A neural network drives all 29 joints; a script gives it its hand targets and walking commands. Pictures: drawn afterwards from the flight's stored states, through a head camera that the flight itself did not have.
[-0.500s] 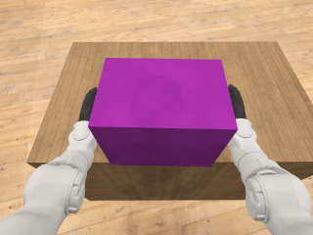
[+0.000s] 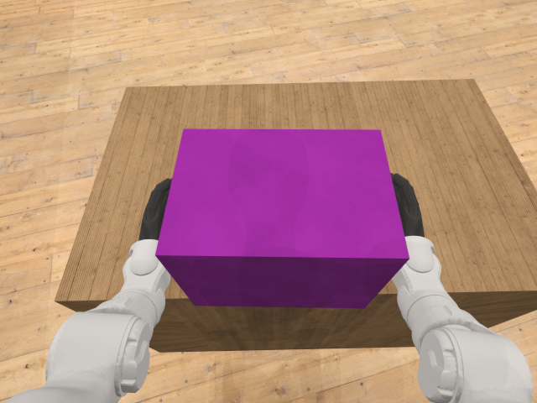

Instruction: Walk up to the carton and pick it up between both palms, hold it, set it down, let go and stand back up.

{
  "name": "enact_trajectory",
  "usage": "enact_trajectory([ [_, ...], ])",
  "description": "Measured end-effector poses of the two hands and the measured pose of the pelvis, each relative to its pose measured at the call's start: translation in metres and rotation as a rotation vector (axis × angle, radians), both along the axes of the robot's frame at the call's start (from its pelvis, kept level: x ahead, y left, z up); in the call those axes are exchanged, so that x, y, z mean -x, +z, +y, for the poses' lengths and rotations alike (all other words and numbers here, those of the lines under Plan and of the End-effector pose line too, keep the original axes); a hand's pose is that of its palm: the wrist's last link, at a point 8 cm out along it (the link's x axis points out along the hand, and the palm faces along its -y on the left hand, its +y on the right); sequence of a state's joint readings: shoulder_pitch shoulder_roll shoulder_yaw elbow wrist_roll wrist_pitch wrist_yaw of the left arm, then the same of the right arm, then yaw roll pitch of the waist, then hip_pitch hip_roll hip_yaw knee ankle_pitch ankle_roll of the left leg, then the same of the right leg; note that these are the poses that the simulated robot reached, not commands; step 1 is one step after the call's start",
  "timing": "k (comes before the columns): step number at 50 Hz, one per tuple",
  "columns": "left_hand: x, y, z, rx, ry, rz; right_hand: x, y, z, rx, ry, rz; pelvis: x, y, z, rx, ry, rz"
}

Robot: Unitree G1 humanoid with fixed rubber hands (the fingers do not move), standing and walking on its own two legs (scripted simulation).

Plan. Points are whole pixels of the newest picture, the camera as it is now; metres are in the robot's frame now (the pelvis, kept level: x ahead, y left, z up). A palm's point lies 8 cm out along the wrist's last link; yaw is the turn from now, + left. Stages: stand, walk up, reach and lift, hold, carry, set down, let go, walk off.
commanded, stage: reach and lift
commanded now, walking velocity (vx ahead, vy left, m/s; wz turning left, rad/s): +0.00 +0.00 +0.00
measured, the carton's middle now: (280, 224) +0.41 +0.00 -0.02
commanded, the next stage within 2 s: none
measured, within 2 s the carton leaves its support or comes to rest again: leaves its support in 1.16 s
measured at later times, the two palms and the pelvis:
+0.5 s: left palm (152, 240) +0.37 +0.19 +0.01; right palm (409, 233) +0.39 -0.20 +0.01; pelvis -0.03 -0.01 +0.00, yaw +0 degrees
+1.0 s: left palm (157, 247) +0.36 +0.19 +0.00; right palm (416, 244) +0.37 -0.20 +0.01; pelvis -0.02 -0.01 +0.00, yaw +0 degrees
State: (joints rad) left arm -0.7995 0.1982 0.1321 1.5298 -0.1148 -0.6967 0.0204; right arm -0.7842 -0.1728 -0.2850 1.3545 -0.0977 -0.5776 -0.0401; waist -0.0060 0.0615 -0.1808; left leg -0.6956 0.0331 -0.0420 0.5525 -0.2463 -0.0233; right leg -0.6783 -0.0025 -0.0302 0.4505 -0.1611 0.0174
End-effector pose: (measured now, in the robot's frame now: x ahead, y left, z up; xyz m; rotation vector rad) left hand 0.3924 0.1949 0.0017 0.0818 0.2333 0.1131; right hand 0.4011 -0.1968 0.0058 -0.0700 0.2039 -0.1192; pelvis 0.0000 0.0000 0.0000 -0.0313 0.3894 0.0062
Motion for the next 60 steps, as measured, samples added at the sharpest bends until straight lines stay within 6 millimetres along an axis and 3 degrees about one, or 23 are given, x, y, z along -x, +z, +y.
enact_trajectory([
  [32,0.020,0.003,-0.001,0.018,0.013,-0.095,0.018,0.003,0.000,0.048,0.012,-0.126,0.029,-0.005,-0.013,-0.022,-0.008,0.060],
  [53,0.033,0.002,-0.012,0.003,0.006,-0.036,0.035,0.000,-0.011,0.053,0.004,-0.067,0.018,-0.003,-0.014,-0.008,-0.006,0.029],
  [60,0.039,0.008,-0.020,0.013,0.003,-0.033,0.042,0.010,-0.019,0.051,0.000,-0.064,0.015,-0.001,-0.015,-0.013,-0.010,0.000],
])
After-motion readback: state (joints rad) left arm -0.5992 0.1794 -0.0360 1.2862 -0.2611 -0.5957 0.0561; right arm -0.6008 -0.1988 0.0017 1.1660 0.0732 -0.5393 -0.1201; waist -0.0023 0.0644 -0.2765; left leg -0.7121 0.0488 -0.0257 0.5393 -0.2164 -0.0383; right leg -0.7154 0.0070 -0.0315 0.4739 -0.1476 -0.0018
